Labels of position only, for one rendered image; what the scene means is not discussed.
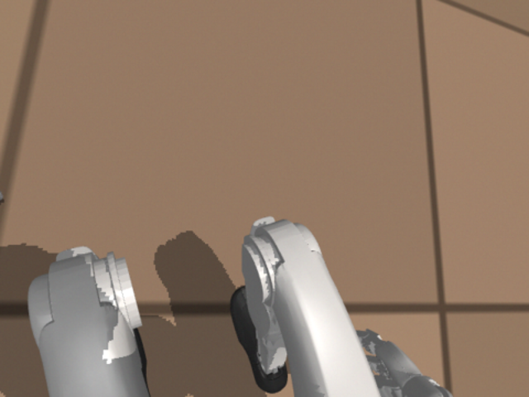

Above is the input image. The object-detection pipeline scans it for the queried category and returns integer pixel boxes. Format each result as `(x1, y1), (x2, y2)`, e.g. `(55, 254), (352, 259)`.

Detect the left robot foot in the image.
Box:
(133, 328), (150, 396)

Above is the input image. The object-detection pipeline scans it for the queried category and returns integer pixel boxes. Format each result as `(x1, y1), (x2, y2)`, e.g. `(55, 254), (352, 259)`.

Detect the right robot arm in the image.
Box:
(402, 375), (453, 397)

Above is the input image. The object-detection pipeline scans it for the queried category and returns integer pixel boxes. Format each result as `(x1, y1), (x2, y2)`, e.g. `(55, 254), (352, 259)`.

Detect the right robot hand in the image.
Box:
(355, 329), (423, 397)

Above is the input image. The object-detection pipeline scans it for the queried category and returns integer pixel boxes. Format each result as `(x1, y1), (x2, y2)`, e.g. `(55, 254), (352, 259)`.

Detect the right robot foot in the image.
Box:
(230, 286), (288, 394)

